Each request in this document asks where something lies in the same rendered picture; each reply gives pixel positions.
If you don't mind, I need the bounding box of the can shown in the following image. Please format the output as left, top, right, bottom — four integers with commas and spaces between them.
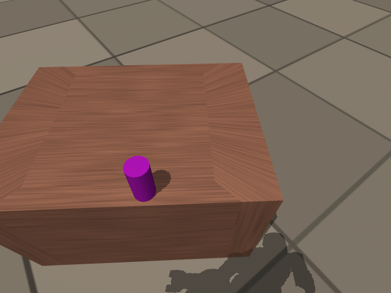
123, 156, 156, 202

